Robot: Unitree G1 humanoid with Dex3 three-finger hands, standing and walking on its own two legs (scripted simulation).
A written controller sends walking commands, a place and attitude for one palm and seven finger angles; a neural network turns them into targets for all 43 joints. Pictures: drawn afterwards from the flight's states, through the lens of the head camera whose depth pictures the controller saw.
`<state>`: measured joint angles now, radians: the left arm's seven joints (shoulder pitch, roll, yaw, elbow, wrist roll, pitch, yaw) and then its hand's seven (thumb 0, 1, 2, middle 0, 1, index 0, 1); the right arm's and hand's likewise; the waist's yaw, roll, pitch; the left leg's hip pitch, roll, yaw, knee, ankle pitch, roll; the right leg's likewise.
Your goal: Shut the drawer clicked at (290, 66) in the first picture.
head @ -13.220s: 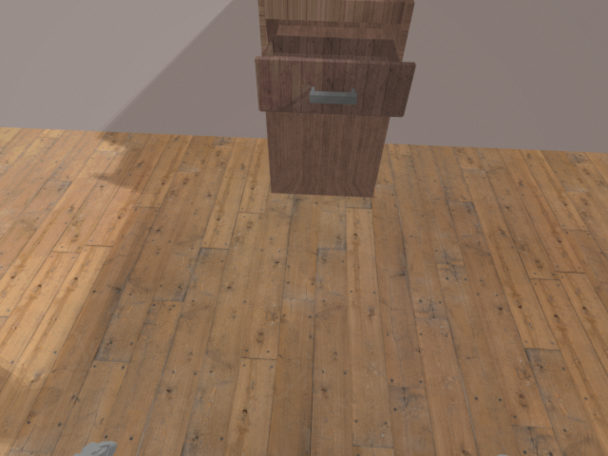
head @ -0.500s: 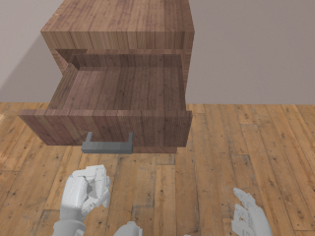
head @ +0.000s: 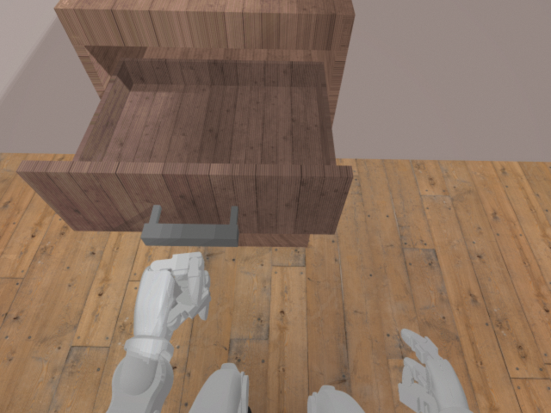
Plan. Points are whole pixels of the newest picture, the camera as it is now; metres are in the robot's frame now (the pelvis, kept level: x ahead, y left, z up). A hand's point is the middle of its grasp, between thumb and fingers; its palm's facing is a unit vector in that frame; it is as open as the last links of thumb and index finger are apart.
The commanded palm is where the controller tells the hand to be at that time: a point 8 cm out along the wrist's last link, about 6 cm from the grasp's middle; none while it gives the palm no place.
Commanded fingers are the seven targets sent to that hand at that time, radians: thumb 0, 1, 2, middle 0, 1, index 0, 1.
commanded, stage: bring the fist close to the handle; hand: left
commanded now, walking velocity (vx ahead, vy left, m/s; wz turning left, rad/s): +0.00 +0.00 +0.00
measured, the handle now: (193, 223) +0.38 +0.14 +0.03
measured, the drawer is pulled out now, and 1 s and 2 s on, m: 0.29 0.28 0.15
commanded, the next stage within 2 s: push the drawer shut in 0.42 s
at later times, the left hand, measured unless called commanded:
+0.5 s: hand (211, 294) +0.27 +0.10 +0.04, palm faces +0.00 -1.00 -0.01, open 3.3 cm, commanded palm +0.25 +0.15 +0.04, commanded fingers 0.00 0.90 0.90 -1.40 -1.60 -1.40 -1.60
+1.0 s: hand (214, 266) +0.31 +0.10 +0.04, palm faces -0.01 -1.00 -0.04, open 3.0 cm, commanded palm +0.30 +0.16 +0.04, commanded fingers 0.00 0.90 0.90 -1.40 -1.60 -1.40 -1.60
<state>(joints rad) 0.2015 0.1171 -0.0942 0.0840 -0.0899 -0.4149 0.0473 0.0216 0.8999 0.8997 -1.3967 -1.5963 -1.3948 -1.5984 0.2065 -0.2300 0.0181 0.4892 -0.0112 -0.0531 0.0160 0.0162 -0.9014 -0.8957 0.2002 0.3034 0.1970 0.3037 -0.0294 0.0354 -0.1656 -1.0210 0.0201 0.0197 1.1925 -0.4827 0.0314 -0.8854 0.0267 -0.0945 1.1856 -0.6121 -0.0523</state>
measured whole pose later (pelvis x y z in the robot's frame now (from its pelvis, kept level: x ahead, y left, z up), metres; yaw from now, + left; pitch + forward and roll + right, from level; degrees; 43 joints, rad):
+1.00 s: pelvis +0.00 -0.01 +0.00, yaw +0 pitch +18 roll -1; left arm -0.01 0.14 -0.07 0.28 -0.09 -0.43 0.08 -0.02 0.86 0.92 -1.40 -1.60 -1.40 -1.60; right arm 0.20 -0.24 0.02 0.54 -0.01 0.02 0.01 0.01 -0.90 -0.90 0.20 0.30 0.20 0.30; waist -0.04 0.03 -0.16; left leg -1.03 0.02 0.02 1.18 -0.47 0.02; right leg -0.90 0.03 -0.10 1.18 -0.60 -0.06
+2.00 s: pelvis -0.01 +0.01 -0.01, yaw -2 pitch +22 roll -3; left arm -0.66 0.20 0.17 0.93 -0.03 -0.51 0.11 -0.03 0.76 0.87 -1.40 -1.60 -1.40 -1.60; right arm 0.29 -0.24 0.01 0.63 -0.04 0.06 0.04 0.01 -0.90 -0.90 0.20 0.30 0.20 0.30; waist -0.13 0.04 -0.15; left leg -1.14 0.03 0.04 1.20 -0.45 0.05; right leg -1.01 0.04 -0.07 1.19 -0.57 -0.03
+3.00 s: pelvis -0.01 +0.01 -0.02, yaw -4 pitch +30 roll -5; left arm -1.10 0.47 0.38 1.26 0.05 -0.42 0.05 0.02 0.79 0.87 -1.40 -1.60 -1.39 -1.60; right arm 0.39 -0.25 0.04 0.63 -0.07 0.10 0.07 0.01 -0.90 -0.90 0.20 0.30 0.20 0.30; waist -0.25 0.06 -0.14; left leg -1.32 0.07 0.01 1.28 -0.48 0.05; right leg -1.18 0.07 -0.10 1.24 -0.58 -0.04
